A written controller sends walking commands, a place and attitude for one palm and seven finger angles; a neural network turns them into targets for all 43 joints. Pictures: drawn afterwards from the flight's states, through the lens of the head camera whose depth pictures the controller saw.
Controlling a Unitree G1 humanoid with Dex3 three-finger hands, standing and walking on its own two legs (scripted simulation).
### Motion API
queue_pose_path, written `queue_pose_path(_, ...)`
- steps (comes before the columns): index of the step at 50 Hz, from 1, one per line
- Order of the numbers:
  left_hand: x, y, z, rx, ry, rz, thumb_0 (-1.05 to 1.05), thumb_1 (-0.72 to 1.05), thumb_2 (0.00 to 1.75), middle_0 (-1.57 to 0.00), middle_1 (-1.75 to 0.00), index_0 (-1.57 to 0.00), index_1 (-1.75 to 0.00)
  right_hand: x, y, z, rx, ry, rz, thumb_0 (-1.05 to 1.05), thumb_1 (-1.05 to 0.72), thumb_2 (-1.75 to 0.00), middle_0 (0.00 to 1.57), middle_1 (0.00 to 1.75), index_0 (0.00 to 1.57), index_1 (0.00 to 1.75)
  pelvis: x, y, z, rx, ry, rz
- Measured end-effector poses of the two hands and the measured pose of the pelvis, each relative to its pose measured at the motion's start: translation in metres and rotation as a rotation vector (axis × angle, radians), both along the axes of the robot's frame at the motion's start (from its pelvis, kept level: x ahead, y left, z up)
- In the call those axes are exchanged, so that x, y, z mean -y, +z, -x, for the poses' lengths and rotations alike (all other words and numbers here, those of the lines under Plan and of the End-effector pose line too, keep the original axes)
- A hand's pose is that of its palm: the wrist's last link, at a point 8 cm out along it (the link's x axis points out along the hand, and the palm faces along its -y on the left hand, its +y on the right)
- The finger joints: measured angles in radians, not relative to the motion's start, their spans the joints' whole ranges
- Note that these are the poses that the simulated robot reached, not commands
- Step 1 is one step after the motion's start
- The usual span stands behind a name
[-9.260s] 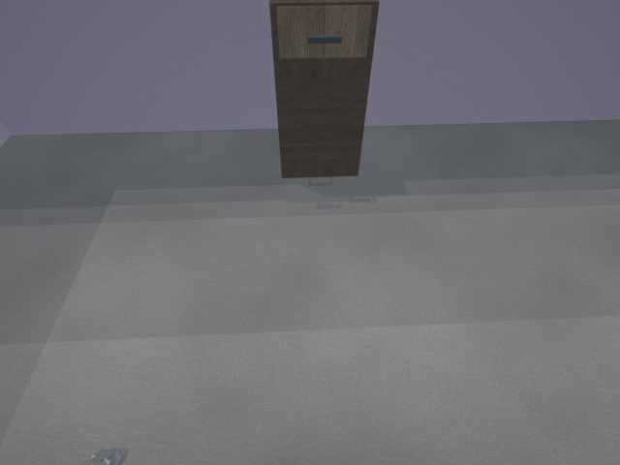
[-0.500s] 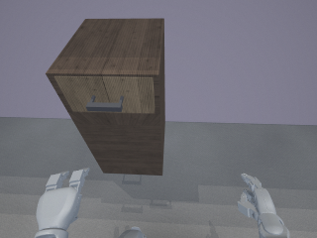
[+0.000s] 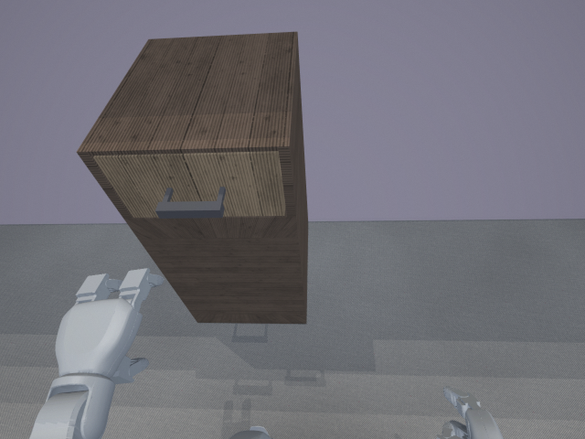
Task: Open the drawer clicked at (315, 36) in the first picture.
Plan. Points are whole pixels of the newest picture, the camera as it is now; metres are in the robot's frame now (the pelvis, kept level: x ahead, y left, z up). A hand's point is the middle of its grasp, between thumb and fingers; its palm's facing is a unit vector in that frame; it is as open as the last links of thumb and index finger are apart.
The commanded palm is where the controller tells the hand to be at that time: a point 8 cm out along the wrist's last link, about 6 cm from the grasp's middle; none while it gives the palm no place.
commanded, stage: raise the hand with hooked fingers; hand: left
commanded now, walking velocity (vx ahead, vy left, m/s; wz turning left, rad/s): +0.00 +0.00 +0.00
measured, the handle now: (192, 201) +0.53 +0.26 -0.04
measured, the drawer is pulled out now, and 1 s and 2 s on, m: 0.00 0.00 0.00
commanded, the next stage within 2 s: move the hooked fingers above the handle in 0.98 s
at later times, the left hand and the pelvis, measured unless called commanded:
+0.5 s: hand (107, 277) +0.28 +0.27 +0.09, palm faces +0.08 -0.10 -0.99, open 13.7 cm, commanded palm +0.26 +0.26 +0.15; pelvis -0.01 +0.02 +0.02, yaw +1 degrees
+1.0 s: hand (113, 273) +0.29 +0.26 +0.10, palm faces +0.06 -0.09 -0.99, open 13.8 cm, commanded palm +0.26 +0.26 +0.16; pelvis -0.01 +0.01 +0.03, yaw +1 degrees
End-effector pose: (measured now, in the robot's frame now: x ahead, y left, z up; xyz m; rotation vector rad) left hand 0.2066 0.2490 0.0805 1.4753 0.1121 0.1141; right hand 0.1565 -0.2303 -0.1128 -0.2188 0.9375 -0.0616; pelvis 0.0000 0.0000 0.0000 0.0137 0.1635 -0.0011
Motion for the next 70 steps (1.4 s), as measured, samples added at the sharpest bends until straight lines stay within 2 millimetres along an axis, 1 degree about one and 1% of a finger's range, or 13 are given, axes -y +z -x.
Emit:
queue_pose_path(4,-0.007,0.009,-0.009,0.060,0.000,-0.004,0.00,-0.07,0.48,-0.29,-0.92,-0.30,-0.92,0.008,0.004,0.000,-0.004,-0.024,0.028,0.01,-0.91,-0.90,0.20,0.30,0.20,0.30,-0.007,0.001,-0.001,0.005,0.003,0.006)
queue_pose_path(8,-0.013,0.017,-0.021,0.090,0.028,0.002,0.00,-0.16,0.44,-0.29,-0.98,-0.30,-0.98,0.006,0.012,-0.009,0.025,-0.036,0.031,0.01,-0.91,-0.90,0.19,0.30,0.20,0.30,-0.012,0.003,-0.001,0.020,0.005,0.010)
queue_pose_path(11,-0.013,0.023,-0.029,0.089,0.033,0.010,0.00,-0.23,0.41,-0.30,-1.03,-0.31,-1.03,-0.002,0.020,-0.018,0.060,-0.035,0.019,0.01,-0.91,-0.90,0.19,0.30,0.20,0.30,-0.016,0.006,-0.001,0.037,0.003,0.011)
queue_pose_path(16,-0.011,0.038,-0.041,0.080,0.013,0.012,0.00,-0.34,0.36,-0.30,-1.10,-0.31,-1.10,-0.020,0.035,-0.034,0.117,-0.012,-0.013,0.01,-0.91,-0.90,0.19,0.30,0.20,0.30,-0.020,0.012,0.000,0.064,0.002,0.011)
queue_pose_path(21,-0.014,0.054,-0.049,0.079,0.004,0.006,0.00,-0.43,0.33,-0.31,-1.16,-0.32,-1.16,-0.037,0.044,-0.041,0.146,0.019,-0.044,0.01,-0.91,-0.90,0.20,0.30,0.20,0.30,-0.021,0.018,0.003,0.089,0.006,0.013)
queue_pose_path(27,-0.020,0.067,-0.056,0.059,0.005,0.000,0.00,-0.47,0.31,-0.31,-1.19,-0.32,-1.19,-0.046,0.046,-0.037,0.131,0.043,-0.056,0.01,-0.91,-0.90,0.20,0.30,0.20,0.30,-0.022,0.022,0.008,0.110,0.016,0.015)
queue_pose_path(33,-0.019,0.079,-0.062,0.053,-0.029,-0.006,0.00,-0.48,0.30,-0.31,-1.20,-0.32,-1.20,-0.041,0.041,-0.022,0.093,0.032,-0.051,0.01,-0.91,-0.90,0.20,0.30,0.21,0.30,-0.022,0.025,0.011,0.121,0.018,0.016)
queue_pose_path(36,-0.018,0.078,-0.062,0.038,-0.033,0.006,0.00,-0.48,0.30,-0.31,-1.20,-0.32,-1.20,-0.036,0.039,-0.013,0.072,0.016,-0.050,0.01,-0.91,-0.90,0.20,0.30,0.21,0.30,-0.021,0.026,0.012,0.122,0.014,0.015)
queue_pose_path(41,-0.014,0.069,-0.057,0.012,-0.053,0.015,0.00,-0.49,0.30,-0.31,-1.20,-0.32,-1.20,-0.024,0.035,0.000,0.039,-0.003,-0.032,0.01,-0.91,-0.90,0.20,0.30,0.20,0.30,-0.019,0.026,0.013,0.119,0.012,0.014)
queue_pose_path(47,-0.009,0.067,-0.055,0.038,-0.072,0.007,0.00,-0.49,0.30,-0.32,-1.20,-0.32,-1.20,-0.013,0.031,0.007,0.014,-0.018,-0.015,0.01,-0.91,-0.90,0.20,0.30,0.20,0.30,-0.016,0.026,0.014,0.114,0.015,0.013)
queue_pose_path(55,-0.009,0.071,-0.061,0.047,-0.032,-0.001,0.00,-0.49,0.30,-0.31,-1.20,-0.32,-1.20,-0.012,0.032,-0.001,0.035,-0.025,-0.034,0.01,-0.91,-0.90,0.19,0.30,0.20,0.30,-0.012,0.026,0.011,0.111,0.014,0.009)
queue_pose_path(64,-0.005,0.062,-0.075,0.001,-0.045,-0.003,0.00,-0.49,0.30,-0.31,-1.20,-0.32,-1.20,-0.012,0.034,-0.017,0.062,-0.013,-0.032,0.01,-0.91,-0.90,0.20,0.30,0.20,0.30,-0.007,0.024,0.006,0.097,0.017,0.005)
queue_pose_path(70,-0.003,0.054,-0.091,0.001,-0.053,-0.012,0.00,-0.49,0.30,-0.31,-1.20,-0.32,-1.20,-0.005,0.030,-0.016,0.036,-0.024,-0.016,0.01,-0.91,-0.90,0.20,0.30,0.20,0.30,-0.005,0.021,0.002,0.075,0.019,0.006)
